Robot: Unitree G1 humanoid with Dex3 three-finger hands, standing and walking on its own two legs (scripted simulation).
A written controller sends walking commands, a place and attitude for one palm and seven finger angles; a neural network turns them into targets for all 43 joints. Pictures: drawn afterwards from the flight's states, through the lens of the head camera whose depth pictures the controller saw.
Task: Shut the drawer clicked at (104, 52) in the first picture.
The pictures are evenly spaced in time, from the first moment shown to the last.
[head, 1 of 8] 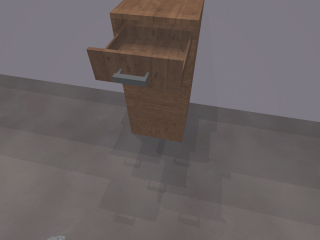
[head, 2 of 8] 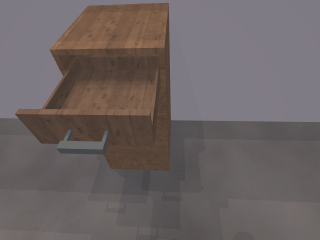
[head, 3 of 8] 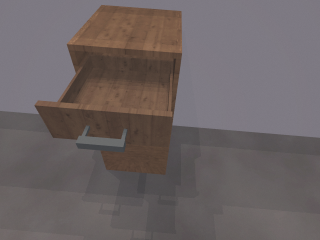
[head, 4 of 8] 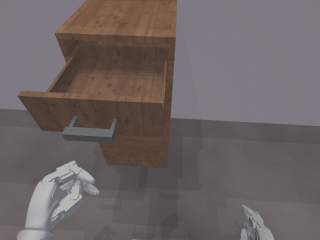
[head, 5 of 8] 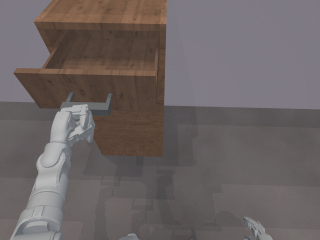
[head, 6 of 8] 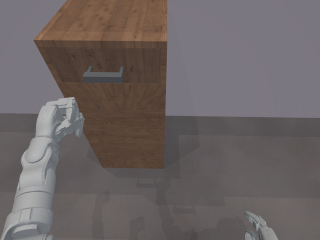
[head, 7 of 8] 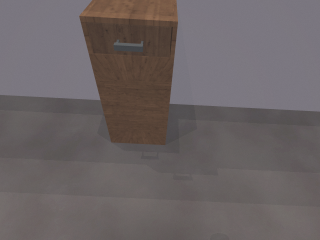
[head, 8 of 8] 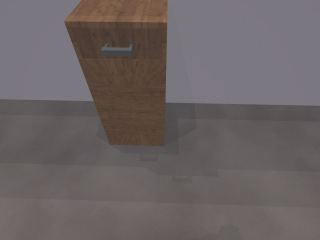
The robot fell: no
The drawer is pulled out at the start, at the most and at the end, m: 0.29 0.29 0.00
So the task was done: yes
